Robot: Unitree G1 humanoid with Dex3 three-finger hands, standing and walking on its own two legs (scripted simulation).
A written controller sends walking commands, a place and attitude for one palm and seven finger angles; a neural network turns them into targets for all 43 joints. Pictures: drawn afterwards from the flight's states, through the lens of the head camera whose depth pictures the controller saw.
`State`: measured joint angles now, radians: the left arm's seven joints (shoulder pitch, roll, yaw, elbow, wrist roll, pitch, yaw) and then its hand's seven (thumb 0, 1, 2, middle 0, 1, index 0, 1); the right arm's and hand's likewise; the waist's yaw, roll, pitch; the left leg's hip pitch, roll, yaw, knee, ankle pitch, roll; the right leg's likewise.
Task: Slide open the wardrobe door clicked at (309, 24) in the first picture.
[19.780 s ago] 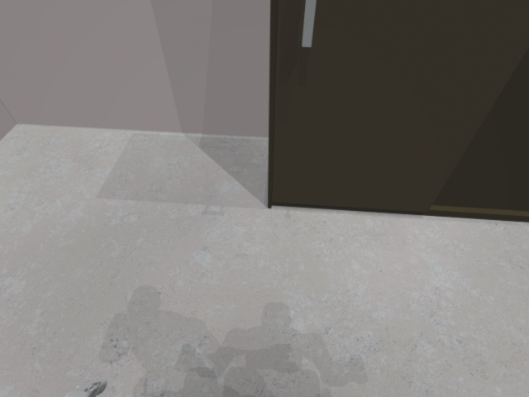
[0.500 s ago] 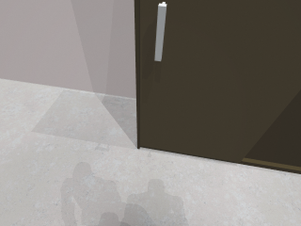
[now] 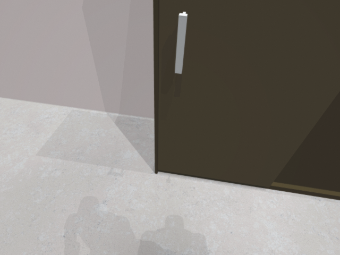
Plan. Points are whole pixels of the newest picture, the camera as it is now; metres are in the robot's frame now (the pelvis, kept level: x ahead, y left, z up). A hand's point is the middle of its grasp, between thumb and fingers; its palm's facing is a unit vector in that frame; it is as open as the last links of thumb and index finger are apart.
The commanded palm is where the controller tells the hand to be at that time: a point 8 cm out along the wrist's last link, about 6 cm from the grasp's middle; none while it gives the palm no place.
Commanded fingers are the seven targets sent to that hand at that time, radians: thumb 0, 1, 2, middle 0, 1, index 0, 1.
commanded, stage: look again from close up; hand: left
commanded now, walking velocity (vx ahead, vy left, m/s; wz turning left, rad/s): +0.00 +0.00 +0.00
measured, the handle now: (181, 43) +0.79 +0.02 +0.17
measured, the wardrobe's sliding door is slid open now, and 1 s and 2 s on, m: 0.00 0.00 0.00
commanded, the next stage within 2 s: shuffle to correct the standing spot in 1.36 s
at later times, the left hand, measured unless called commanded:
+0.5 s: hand out of the picture +0.00 +0.16 -0.17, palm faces +0.02 -0.99 -0.15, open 7.3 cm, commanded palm none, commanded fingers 0.00 0.90 0.90 -0.20 -0.30 -0.20 -0.30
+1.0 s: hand out of the picture +0.05 +0.15 -0.16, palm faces +0.01 -0.98 -0.18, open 7.3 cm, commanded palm none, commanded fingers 0.00 0.90 0.90 -0.20 -0.30 -0.20 -0.30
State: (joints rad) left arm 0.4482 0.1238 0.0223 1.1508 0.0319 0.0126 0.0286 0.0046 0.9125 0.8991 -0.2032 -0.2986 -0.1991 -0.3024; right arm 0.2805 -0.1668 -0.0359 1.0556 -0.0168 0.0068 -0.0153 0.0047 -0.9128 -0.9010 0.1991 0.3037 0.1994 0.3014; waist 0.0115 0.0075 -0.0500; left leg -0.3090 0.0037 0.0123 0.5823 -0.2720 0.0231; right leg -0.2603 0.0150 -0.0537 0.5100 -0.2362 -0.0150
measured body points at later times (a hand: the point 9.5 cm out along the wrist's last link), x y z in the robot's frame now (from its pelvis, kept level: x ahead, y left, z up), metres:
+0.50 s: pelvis +0.01 +0.00 +0.01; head +0.03 +0.00 +0.46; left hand +0.00 +0.21 -0.15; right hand -0.02 -0.20 -0.15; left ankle +0.04 +0.10 -0.73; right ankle +0.03 -0.12 -0.73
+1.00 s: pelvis +0.05 -0.01 +0.01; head +0.06 -0.01 +0.46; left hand +0.05 +0.21 -0.15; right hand +0.05 -0.23 -0.15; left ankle +0.04 +0.10 -0.73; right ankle +0.03 -0.12 -0.73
